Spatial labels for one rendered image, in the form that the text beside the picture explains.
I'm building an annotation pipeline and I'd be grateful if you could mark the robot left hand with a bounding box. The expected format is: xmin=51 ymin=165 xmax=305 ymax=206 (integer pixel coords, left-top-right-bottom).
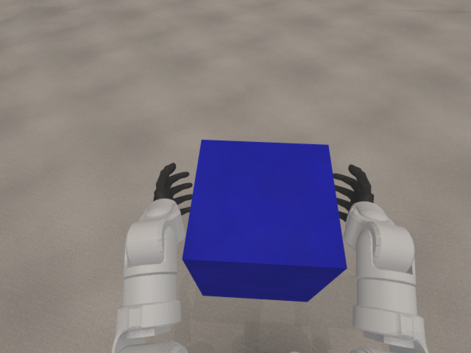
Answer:
xmin=153 ymin=163 xmax=193 ymax=215

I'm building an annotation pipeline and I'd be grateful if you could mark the robot right hand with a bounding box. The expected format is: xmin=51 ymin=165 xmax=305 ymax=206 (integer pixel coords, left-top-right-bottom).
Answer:
xmin=333 ymin=165 xmax=374 ymax=222

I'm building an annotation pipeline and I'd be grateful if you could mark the right robot forearm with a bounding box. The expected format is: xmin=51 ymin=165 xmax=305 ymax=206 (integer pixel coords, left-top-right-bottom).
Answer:
xmin=343 ymin=202 xmax=428 ymax=353

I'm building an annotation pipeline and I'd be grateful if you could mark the left robot forearm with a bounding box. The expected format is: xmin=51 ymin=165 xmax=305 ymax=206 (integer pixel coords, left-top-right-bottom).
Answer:
xmin=112 ymin=199 xmax=185 ymax=353

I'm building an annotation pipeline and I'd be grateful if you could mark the carton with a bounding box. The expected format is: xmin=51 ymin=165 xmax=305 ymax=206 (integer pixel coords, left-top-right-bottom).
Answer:
xmin=183 ymin=140 xmax=347 ymax=302

